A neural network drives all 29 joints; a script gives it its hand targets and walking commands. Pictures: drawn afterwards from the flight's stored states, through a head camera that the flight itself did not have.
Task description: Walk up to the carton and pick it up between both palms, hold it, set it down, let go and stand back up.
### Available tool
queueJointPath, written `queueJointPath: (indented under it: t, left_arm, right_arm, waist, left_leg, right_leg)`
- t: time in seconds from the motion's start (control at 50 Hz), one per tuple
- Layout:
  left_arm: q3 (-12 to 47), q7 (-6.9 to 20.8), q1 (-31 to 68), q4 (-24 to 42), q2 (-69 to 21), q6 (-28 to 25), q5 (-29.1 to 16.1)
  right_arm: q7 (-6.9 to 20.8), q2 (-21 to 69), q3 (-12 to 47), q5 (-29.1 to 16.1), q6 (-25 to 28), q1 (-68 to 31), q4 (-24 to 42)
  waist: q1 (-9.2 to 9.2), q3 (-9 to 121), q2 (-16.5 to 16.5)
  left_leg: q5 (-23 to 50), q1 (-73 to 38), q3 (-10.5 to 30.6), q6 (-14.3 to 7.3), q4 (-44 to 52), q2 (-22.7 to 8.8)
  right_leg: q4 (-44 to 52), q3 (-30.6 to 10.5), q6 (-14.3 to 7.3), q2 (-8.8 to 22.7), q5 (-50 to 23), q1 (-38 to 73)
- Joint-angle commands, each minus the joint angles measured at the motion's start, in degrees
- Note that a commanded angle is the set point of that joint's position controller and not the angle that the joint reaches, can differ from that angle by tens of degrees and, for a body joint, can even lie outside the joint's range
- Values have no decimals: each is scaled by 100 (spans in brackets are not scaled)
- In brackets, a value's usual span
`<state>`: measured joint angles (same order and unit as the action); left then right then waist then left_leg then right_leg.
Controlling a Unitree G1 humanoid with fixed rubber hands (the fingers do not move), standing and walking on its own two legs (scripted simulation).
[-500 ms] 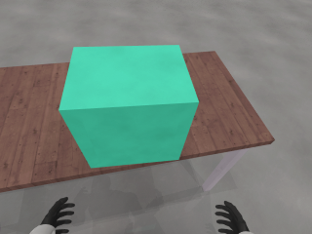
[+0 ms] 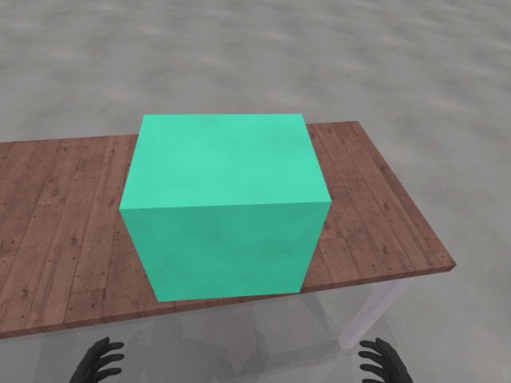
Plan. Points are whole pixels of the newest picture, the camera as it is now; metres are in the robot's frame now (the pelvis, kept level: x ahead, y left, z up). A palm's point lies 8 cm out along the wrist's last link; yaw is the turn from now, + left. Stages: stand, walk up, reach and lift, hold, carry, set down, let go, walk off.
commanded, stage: reach and lift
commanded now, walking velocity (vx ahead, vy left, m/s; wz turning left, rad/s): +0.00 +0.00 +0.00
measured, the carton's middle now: (227, 210) +0.42 +0.06 +0.03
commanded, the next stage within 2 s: none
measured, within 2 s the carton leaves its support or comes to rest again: neither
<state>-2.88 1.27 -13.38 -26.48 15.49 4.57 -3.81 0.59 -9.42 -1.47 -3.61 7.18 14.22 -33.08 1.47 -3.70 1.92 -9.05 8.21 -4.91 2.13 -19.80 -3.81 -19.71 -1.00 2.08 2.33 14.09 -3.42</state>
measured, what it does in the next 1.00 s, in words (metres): stands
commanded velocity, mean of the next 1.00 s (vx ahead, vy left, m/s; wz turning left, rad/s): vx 0.00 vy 0.00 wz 0.00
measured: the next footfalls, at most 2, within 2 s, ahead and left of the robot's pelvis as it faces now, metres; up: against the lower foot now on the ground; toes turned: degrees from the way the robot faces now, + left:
none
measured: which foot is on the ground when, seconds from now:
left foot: down 0.00-1.00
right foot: down 0.00-1.00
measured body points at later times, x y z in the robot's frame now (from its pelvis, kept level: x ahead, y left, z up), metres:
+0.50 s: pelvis +0.00 +0.00 +0.00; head +0.00 +0.01 +0.45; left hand +0.17 +0.27 -0.04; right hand +0.20 -0.22 -0.05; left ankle +0.02 +0.14 -0.75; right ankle -0.04 -0.14 -0.75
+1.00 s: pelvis -0.01 +0.00 +0.00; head -0.02 +0.01 +0.45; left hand +0.22 +0.28 +0.00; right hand +0.26 -0.20 +0.00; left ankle +0.02 +0.14 -0.75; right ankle -0.04 -0.14 -0.75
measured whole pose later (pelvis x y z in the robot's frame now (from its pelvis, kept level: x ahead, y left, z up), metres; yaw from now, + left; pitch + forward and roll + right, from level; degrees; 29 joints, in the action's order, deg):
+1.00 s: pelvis -0.01 +0.00 +0.00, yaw +1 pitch -3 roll +0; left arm -0.5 3.5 -3.7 -28.3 19.6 -13.0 -17.1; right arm -2.3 -13.5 3.1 -17.1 16.8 1.9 -32.3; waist 3.4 -0.6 0.9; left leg -10.4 10.2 -2.8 2.1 -23.3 -3.3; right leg -22.7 -0.7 2.1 2.2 15.5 -4.8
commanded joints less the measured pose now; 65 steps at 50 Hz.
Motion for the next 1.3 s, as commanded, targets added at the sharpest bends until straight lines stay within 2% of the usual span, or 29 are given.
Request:
queueJointPath:
  t: [0.0, 0.04, 0.06, 0.18, 0.36, 0.48, 0.56, 0.6, 0.7, 0.72, 0.86, 0.96, 1.02, 1.12, 1.2, 1.28]
  left_arm:
    - [-278, 35, 226, 608, 844, -486, -156]
    - [-304, 103, 83, 569, 788, -527, -185]
    - [-284, 136, 64, 539, 779, -536, -201]
    - [-297, 142, 73, 989, 804, -820, -334]
    - [-234, 62, 354, 1142, 1009, -1197, -637]
    - [-191, 107, 630, 1101, 1135, -1483, -884]
    - [-174, 183, 945, 871, 1196, -1666, -1052]
    - [-160, 179, 1019, 836, 1195, -1734, -1092]
    - [-162, 163, 1279, 883, 1259, -1892, -1192]
    - [-148, 186, 1249, 732, 1209, -1916, -1217]
    - [-140, 231, 1641, 646, 1246, -2120, -1268]
    - [-101, 193, 2417, 640, 1372, -1930, -1428]
    - [-114, 130, 2851, 834, 1466, -1617, -1481]
    - [-314, 94, 3136, 1318, 1597, -948, -1455]
    - [-436, 103, 3352, 1623, 1557, -311, -1374]
    - [-641, 164, 3571, 1764, 1506, 265, -1261]
  right_arm:
    - [-95, -582, -103, -151, 412, -117, 542]
    - [-122, -620, -52, -215, 448, -64, 563]
    - [-139, -665, -36, -222, 469, -119, 560]
    - [-129, -738, 24, -346, 698, -172, 1006]
    - [-116, -645, 24, -594, 752, -261, 1213]
    - [-181, -688, -35, -620, 873, -622, 1456]
    - [-241, -627, 54, -741, 947, -839, 1348]
    - [-245, -693, 69, -832, 984, -998, 1244]
    - [-250, -825, 116, -1023, 1120, -1363, 1298]
    - [-255, -809, 131, -1033, 1120, -1405, 1255]
    - [-296, -981, 229, -1280, 1324, -1881, 994]
    - [-303, -1098, 218, -1406, 1123, -2545, 1002]
    - [-312, -1222, 207, -1517, 855, -2950, 1107]
    - [-361, -1450, 176, -1686, 431, -3322, 1486]
    - [-453, -1554, 201, -1819, 15, -3457, 1460]
    - [-536, -1633, 178, -1860, -377, -3710, 1529]
  waist:
    - [-29, 711, -240]
    - [25, 539, -236]
    - [-17, 461, -160]
    - [53, 482, -224]
    - [138, 445, -432]
    - [122, 656, -258]
    - [113, 727, -234]
    - [160, 731, -371]
    - [183, 900, -361]
    - [178, 837, -280]
    - [168, 948, -319]
    - [169, 1043, -297]
    - [205, 1201, -279]
    - [276, 1707, -308]
    - [218, 1702, -403]
    - [216, 1599, -288]
  left_leg:
    - [1533, -1645, 2, 61, -115, 486]
    - [1738, -1700, 5, 88, -110, 502]
    - [1851, -1720, 26, 96, -114, 513]
    - [2159, -1772, 30, 174, -150, 508]
    - [1563, -1549, 34, 132, -80, 479]
    - [1406, -1378, 73, 91, -169, 468]
    - [1387, -1303, 100, 81, -226, 477]
    - [1455, -1319, 129, 109, -262, 452]
    - [1701, -1351, 191, 145, -365, 426]
    - [1665, -1284, 182, 129, -378, 447]
    - [1888, -1324, 252, 143, -479, 422]
    - [1253, -1093, 240, 70, -335, 413]
    - [1186, -1067, 211, 47, -276, 403]
    - [1760, -1296, 169, 66, -330, 448]
    - [2150, -1403, 139, 95, -321, 492]
    - [2194, -1419, 142, 68, -211, 503]
  right_leg:
    - [588, 203, -185, -334, -1006, -1114]
    - [657, 231, -220, -357, -1076, -1054]
    - [683, 218, -203, -377, -1111, -1077]
    - [715, 253, -260, -424, -1055, -1057]
    - [714, 174, -338, -325, -310, -1201]
    - [568, 116, -287, -273, -355, -1153]
    - [526, 89, -258, -230, -337, -1173]
    - [475, 87, -288, -243, -288, -1220]
    - [443, 100, -295, -287, -340, -1246]
    - [437, 109, -295, -288, -368, -1246]
    - [365, 76, -299, -298, -522, -1209]
    - [369, 42, -294, -281, -40, -1246]
    - [355, 36, -280, -295, 12, -1183]
    - [341, 58, -244, -344, -544, -915]
    - [407, 117, -221, -394, -932, -860]
    - [538, 131, -192, -431, -1012, -742]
